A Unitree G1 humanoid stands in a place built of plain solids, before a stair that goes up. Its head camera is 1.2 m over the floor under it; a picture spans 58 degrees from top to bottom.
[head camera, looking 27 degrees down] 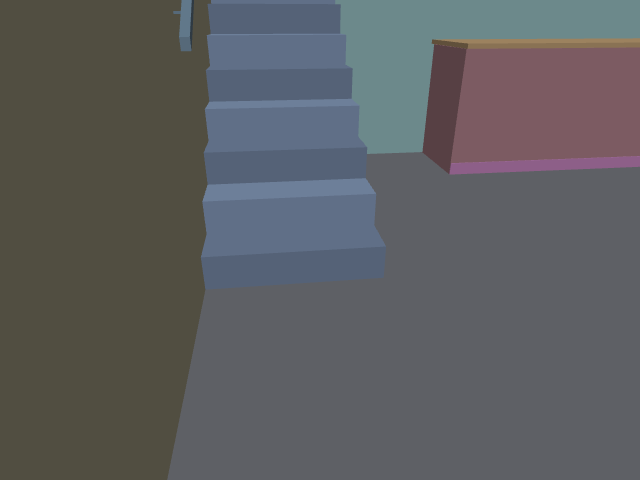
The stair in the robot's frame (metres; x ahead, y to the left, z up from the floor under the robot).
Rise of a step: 0.18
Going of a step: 0.26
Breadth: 0.91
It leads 7 degrees to the left of straight ahead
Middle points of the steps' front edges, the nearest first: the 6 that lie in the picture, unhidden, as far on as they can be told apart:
1.86 0.12 0.19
2.12 0.15 0.37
2.37 0.18 0.56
2.62 0.21 0.74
2.88 0.24 0.93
3.13 0.27 1.11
